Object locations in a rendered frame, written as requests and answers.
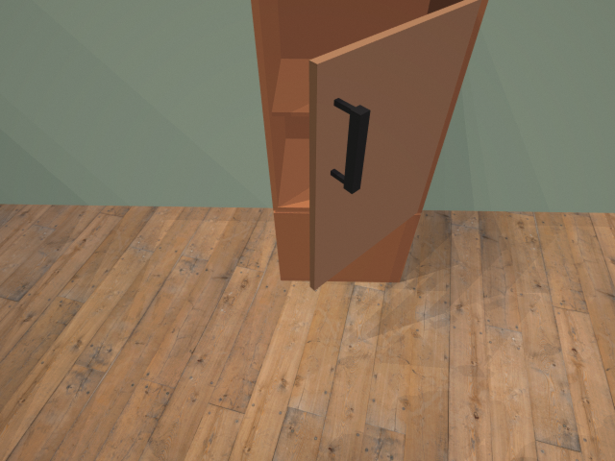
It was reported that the cupboard door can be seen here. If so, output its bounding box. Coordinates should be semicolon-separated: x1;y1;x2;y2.
309;0;481;291

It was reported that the handle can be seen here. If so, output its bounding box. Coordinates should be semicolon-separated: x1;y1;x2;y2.
331;98;370;194

